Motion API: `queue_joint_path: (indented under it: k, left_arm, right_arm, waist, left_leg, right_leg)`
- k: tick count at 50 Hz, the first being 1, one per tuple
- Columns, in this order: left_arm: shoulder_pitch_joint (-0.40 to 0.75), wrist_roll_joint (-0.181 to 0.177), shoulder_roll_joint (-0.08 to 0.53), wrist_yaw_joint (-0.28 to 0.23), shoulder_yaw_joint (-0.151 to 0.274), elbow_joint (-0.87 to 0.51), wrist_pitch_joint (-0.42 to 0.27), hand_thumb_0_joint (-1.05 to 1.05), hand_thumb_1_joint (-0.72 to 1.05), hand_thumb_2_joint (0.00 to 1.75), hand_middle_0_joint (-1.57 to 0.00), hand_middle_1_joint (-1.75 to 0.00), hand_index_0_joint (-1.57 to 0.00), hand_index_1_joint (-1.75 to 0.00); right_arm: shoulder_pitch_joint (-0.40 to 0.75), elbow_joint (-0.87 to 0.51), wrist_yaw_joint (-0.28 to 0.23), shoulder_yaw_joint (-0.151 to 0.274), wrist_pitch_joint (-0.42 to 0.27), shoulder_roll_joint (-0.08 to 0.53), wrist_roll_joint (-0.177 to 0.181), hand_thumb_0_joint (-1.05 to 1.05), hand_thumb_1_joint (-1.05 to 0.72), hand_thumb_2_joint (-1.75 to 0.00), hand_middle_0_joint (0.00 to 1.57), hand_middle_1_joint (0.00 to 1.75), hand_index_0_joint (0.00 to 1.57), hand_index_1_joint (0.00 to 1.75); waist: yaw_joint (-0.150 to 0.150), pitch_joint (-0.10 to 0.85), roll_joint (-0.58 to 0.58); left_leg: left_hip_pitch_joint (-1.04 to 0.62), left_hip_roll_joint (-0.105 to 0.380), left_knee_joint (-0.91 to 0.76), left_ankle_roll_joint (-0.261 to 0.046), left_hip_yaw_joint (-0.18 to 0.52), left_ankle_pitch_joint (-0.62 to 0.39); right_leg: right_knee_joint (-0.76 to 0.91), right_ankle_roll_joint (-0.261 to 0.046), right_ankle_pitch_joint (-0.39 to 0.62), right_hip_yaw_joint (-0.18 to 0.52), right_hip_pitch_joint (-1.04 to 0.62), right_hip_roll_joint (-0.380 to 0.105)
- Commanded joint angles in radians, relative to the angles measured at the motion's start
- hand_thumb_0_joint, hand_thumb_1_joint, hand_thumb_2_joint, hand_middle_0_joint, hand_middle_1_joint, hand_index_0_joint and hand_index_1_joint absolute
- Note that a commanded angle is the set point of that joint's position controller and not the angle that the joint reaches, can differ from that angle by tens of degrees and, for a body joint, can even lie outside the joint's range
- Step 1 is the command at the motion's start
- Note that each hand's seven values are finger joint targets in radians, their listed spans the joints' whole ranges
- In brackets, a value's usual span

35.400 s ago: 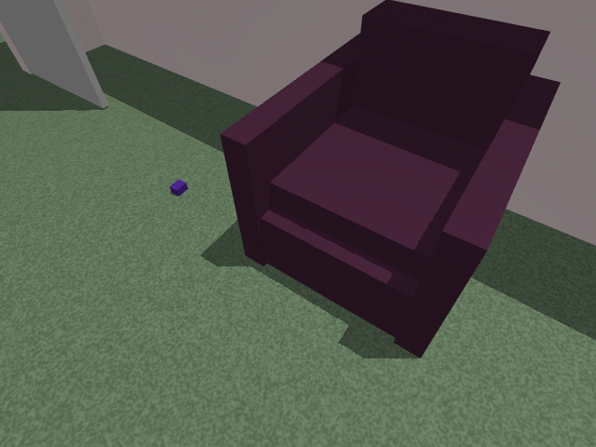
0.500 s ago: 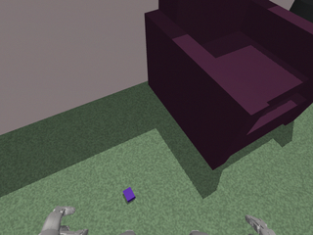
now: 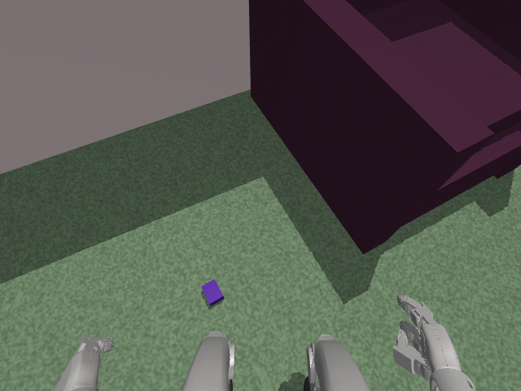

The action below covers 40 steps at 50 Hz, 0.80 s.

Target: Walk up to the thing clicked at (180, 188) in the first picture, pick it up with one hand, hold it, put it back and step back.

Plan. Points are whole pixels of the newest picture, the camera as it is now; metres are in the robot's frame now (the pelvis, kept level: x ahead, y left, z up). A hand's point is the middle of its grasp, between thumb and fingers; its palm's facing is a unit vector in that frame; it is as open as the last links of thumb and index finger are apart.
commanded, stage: rise first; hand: left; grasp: from above
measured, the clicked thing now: (212, 292) +0.39 +0.17 -0.64
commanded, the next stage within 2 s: none
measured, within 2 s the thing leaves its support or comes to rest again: neither
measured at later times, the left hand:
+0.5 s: hand (150, 330) +0.25 +0.28 -0.36, palm faces -0.33 -0.25 -0.91, open 13.4 cm
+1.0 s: hand (177, 304) +0.32 +0.24 -0.44, palm faces -0.34 -0.26 -0.91, open 13.5 cm
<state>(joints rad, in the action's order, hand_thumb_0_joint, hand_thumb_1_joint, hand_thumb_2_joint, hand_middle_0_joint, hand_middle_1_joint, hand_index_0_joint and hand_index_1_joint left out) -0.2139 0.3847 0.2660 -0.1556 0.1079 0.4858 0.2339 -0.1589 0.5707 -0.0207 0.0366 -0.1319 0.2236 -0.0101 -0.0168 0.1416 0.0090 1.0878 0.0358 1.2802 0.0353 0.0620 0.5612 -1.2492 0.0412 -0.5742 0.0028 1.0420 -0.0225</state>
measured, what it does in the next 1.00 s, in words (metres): lowers itself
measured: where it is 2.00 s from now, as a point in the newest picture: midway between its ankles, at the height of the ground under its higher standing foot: outside the picture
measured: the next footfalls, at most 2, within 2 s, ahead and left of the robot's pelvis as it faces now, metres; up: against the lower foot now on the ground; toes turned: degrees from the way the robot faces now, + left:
none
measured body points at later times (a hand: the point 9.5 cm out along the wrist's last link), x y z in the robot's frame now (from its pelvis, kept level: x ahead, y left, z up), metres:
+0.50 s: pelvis -0.07 -0.01 -0.20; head +0.13 +0.00 +0.21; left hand +0.26 +0.28 -0.30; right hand +0.10 -0.27 -0.34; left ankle +0.02 +0.14 -0.62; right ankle +0.01 -0.15 -0.62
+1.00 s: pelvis -0.08 +0.00 -0.28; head +0.11 +0.01 +0.13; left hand +0.33 +0.25 -0.39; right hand -0.03 -0.27 -0.41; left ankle +0.02 +0.14 -0.62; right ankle +0.01 -0.15 -0.62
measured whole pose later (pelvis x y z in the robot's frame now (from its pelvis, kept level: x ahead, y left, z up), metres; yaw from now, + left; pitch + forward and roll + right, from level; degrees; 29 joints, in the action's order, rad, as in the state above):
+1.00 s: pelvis -0.08 +0.00 -0.28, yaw -4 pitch +33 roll -4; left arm 0.81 0.84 0.42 -0.59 0.16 1.47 0.23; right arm -0.13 0.90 0.15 0.01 -0.23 0.26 -0.15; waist -0.17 0.17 0.03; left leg 2.17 0.01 2.23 0.06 0.14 0.64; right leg -2.19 0.06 -0.66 0.02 2.12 0.04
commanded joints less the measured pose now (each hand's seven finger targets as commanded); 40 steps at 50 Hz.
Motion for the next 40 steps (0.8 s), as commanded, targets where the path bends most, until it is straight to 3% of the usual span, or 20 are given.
queue_joint_path:
  k: [1, 3, 5, 9, 11, 12, 14, 15, 16, 21, 22, 24, 26, 27, 29, 32, 38, 40]
  left_arm:
    - [0.108, 0.09, 0.169, -0.066, 0.056, -0.044, -0.023, 0.0, -0.5, 0.91, -0.11, -1.01, -0.11, -1.01]
    - [0.141, 0.129, 0.168, -0.093, 0.047, -0.004, -0.04, 0.0, -0.45, 0.88, -0.13, -0.99, -0.14, -0.98]
    - [0.177, 0.17, 0.143, -0.116, 0.009, 0.02, -0.06, 0.0, -0.41, 0.86, -0.15, -0.98, -0.16, -0.97]
    - [0.286, 0.268, 0.194, -0.185, 0.015, 0.122, -0.101, 0.0, -0.38, 0.86, -0.2, -0.92, -0.2, -0.92]
    - [0.325, 0.305, 0.184, -0.214, -0.008, 0.133, -0.116, 0.0, -0.38, 0.87, -0.21, -0.9, -0.2, -0.91]
    - [0.34, 0.329, 0.229, -0.239, 0.027, 0.147, -0.118, 0.0, -0.39, 0.88, -0.19, -0.92, -0.19, -0.92]
    - [0.41, 0.367, 0.24, -0.274, 0.014, 0.169, -0.121, 0.0, -0.43, 0.91, -0.16, -0.96, -0.16, -0.96]
    - [0.469, 0.393, 0.254, -0.29, 0.012, 0.171, -0.123, 0.0, -0.44, 0.92, -0.16, -0.96, -0.16, -0.97]
    - [0.511, 0.41, 0.274, -0.307, 0.028, 0.206, -0.122, 0.0, -0.47, 0.95, -0.13, -1.0, -0.14, -1.0]
    - [0.737, 0.487, 0.315, -0.38, 0.017, 0.291, -0.104, 0.0, -0.42, 0.9, -0.15, -1.02, -0.17, -1.0]
    - [0.789, 0.495, 0.298, -0.393, 0.004, 0.329, -0.097, 0.0, -0.4, 0.89, -0.16, -1.02, -0.19, -0.99]
    - [0.808, 0.503, 0.307, -0.417, 0.017, 0.424, -0.081, 0.0, -0.42, 0.91, -0.15, -1.02, -0.17, -1.0]
    - [0.903, 0.511, 0.309, -0.435, 0.01, 0.465, -0.07, 0.0, -0.41, 0.9, -0.16, -1.02, -0.18, -1.0]
    - [0.893, 0.512, 0.301, -0.441, 0.011, 0.524, -0.06, 0.0, -0.41, 0.89, -0.15, -1.04, -0.18, -1.01]
    - [0.963, 0.514, 0.289, -0.456, 0.007, 0.572, -0.046, 0.0, -0.43, 0.91, -0.13, -1.05, -0.16, -1.02]
    - [1.015, 0.513, 0.321, -0.478, 0.03, 0.652, -0.031, 0.0, -0.42, 0.9, -0.16, -1.01, -0.18, -0.98]
    - [1.172, 0.47, 0.327, -0.499, 0.048, 0.775, -0.001, 0.0, -0.45, 0.92, -0.15, -1.02, -0.17, -1.0]
    - [1.211, 0.452, 0.36, -0.493, 0.065, 0.805, -0.001, 0.0, -0.47, 0.94, -0.14, -1.02, -0.16, -1.01]
  right_arm:
    - [0.011, -0.092, -0.017, 0.054, -0.054, 0.152, 0.007, 0.0, -0.88, -0.89, 0.2, 0.3, 0.2, 0.3]
    - [0.023, -0.077, -0.017, 0.056, -0.059, 0.156, 0.003, 0.0, -0.88, -0.89, 0.2, 0.3, 0.2, 0.3]
    - [0.02, -0.063, -0.013, 0.063, -0.064, 0.161, 0.002, 0.0, -0.87, -0.89, 0.2, 0.3, 0.2, 0.3]
    - [0.045, -0.018, -0.001, 0.068, -0.062, 0.176, -0.007, 0.0, -0.88, -0.89, 0.2, 0.3, 0.2, 0.3]
    - [0.038, 0.004, 0.01, 0.07, -0.059, 0.181, -0.014, 0.0, -0.88, -0.89, 0.2, 0.3, 0.2, 0.3]
    - [0.046, 0.012, 0.013, 0.071, -0.054, 0.189, -0.019, 0.0, -0.87, -0.89, 0.2, 0.3, 0.2, 0.3]
    - [0.049, 0.034, 0.018, 0.072, -0.045, 0.192, -0.025, 0.0, -0.88, -0.89, 0.2, 0.3, 0.2, 0.3]
    - [0.046, 0.04, 0.019, 0.074, -0.04, 0.196, -0.027, 0.0, -0.88, -0.9, 0.2, 0.3, 0.2, 0.3]
    - [0.046, 0.047, 0.02, 0.072, -0.036, 0.198, -0.03, 0.0, -0.88, -0.89, 0.2, 0.3, 0.2, 0.3]
    - [0.042, 0.093, 0.021, 0.074, -0.028, 0.211, -0.041, 0.0, -0.88, -0.89, 0.2, 0.3, 0.2, 0.3]
    - [0.037, 0.104, 0.021, 0.07, -0.031, 0.206, -0.046, 0.0, -0.89, -0.89, 0.2, 0.3, 0.2, 0.3]
    - [0.033, 0.121, 0.026, 0.065, -0.031, 0.198, -0.052, 0.0, -0.88, -0.89, 0.2, 0.3, 0.2, 0.3]
    - [0.031, 0.131, 0.032, 0.063, -0.036, 0.194, -0.065, 0.0, -0.88, -0.89, 0.2, 0.3, 0.2, 0.3]
    - [0.037, 0.138, 0.037, 0.061, -0.038, 0.192, -0.065, 0.0, -0.88, -0.89, 0.2, 0.3, 0.2, 0.3]
    - [0.023, 0.157, 0.049, 0.058, -0.048, 0.185, -0.074, 0.0, -0.88, -0.89, 0.2, 0.3, 0.2, 0.3]
    - [0.015, 0.183, 0.07, 0.049, -0.061, 0.179, -0.087, 0.0, -0.89, -0.9, 0.2, 0.3, 0.2, 0.3]
    - [-0.031, 0.243, 0.112, 0.038, -0.094, 0.187, -0.116, 0.0, -0.89, -0.9, 0.2, 0.3, 0.2, 0.3]
    - [-0.04, 0.257, 0.124, 0.036, -0.105, 0.196, -0.118, 0.0, -0.9, -0.9, 0.2, 0.3, 0.2, 0.3]
  waist:
    - [-0.018, 0.249, 0.031]
    - [-0.012, 0.297, 0.037]
    - [-0.02, 0.356, 0.035]
    - [-0.003, 0.43, 0.053]
    - [-0.008, 0.503, 0.055]
    - [0.008, 0.512, 0.071]
    - [0.014, 0.556, 0.072]
    - [0.001, 0.585, 0.073]
    - [0.0, 0.593, 0.052]
    - [-0.006, 0.692, 0.081]
    - [-0.022, 0.677, 0.086]
    - [-0.013, 0.656, 0.057]
    - [-0.028, 0.656, 0.062]
    - [-0.029, 0.646, 0.057]
    - [-0.045, 0.641, 0.058]
    - [-0.062, 0.617, 0.036]
    - [-0.117, 0.592, 0.076]
    - [-0.119, 0.586, 0.101]
  left_leg:
    - [-0.091, -0.023, -0.062, -0.036, -0.048, -0.218]
    - [-0.041, -0.026, -0.001, -0.036, -0.055, -0.221]
    - [-0.001, -0.029, 0.058, -0.033, -0.053, -0.252]
    - [0.121, -0.032, 0.192, -0.033, -0.054, -0.266]
    - [0.141, -0.028, 0.252, -0.035, -0.051, -0.312]
    - [0.172, -0.03, 0.269, -0.031, -0.055, -0.289]
    - [0.212, -0.025, 0.32, -0.029, -0.058, -0.265]
    - [0.235, -0.025, 0.342, -0.029, -0.063, -0.24]
    - [0.278, -0.024, 0.363, -0.032, -0.067, -0.193]
    - [0.314, -0.013, 0.451, -0.033, -0.062, -0.088]
    - [0.347, -0.015, 0.47, -0.035, -0.063, -0.065]
    - [0.401, -0.017, 0.496, -0.042, -0.065, -0.014]
    - [0.433, -0.017, 0.511, -0.044, -0.065, 0.036]
    - [0.448, -0.018, 0.52, -0.044, -0.064, 0.048]
    - [0.484, -0.019, 0.546, -0.047, -0.065, 0.054]
    - [0.567, -0.024, 0.59, -0.054, -0.068, 0.067]
    - [0.608, -0.023, 0.646, -0.053, -0.063, 0.074]
    - [0.626, -0.026, 0.657, -0.053, -0.059, 0.088]
  right_leg:
    - [0.048, -0.06, 0.21, -0.042, 0.012, 0.029]
    - [-0.011, -0.062, 0.218, -0.04, 0.059, 0.028]
    - [-0.079, -0.063, 0.249, -0.039, 0.111, 0.029]
    - [-0.212, -0.065, 0.25, -0.038, 0.257, 0.035]
    - [-0.274, -0.064, 0.291, -0.039, 0.3, 0.038]
    - [-0.295, -0.063, 0.27, -0.039, 0.324, 0.036]
    - [-0.339, -0.062, 0.257, -0.042, 0.367, 0.038]
    - [-0.35, -0.06, 0.246, -0.039, 0.378, 0.038]
    - [-0.357, -0.058, 0.214, -0.04, 0.387, 0.04]
    - [-0.433, -0.067, 0.11, -0.056, 0.513, 0.046]
    - [-0.447, -0.067, 0.09, -0.058, 0.539, 0.045]
    - [-0.452, -0.066, 0.031, -0.062, 0.567, 0.047]
    - [-0.465, -0.069, -0.033, -0.062, 0.605, 0.047]
    - [-0.47, -0.07, -0.053, -0.064, 0.622, 0.049]
    - [-0.492, -0.068, -0.052, -0.068, 0.644, 0.045]
    - [-0.519, -0.06, -0.069, -0.065, 0.673, 0.046]
    - [-0.573, -0.058, -0.06, -0.075, 0.735, 0.042]
    - [-0.6, -0.059, -0.069, -0.082, 0.759, 0.043]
